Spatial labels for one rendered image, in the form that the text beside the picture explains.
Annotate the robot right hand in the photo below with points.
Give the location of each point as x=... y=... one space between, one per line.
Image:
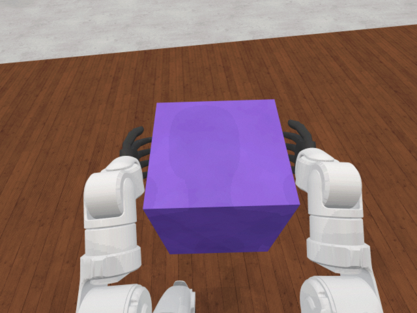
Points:
x=303 y=140

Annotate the left robot upper arm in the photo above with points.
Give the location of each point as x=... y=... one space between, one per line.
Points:
x=128 y=298

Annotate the robot left shin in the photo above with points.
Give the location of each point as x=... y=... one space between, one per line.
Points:
x=180 y=283

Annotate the robot left thigh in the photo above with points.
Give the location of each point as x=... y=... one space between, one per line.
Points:
x=176 y=299

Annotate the robot left hand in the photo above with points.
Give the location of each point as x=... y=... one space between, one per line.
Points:
x=130 y=147

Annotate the right robot upper arm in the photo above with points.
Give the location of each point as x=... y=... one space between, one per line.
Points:
x=338 y=294

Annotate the carton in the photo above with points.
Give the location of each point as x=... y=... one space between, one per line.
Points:
x=219 y=178

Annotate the robot left forearm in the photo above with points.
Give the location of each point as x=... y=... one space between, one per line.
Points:
x=109 y=204

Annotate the robot right forearm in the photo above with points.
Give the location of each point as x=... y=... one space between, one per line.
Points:
x=335 y=207

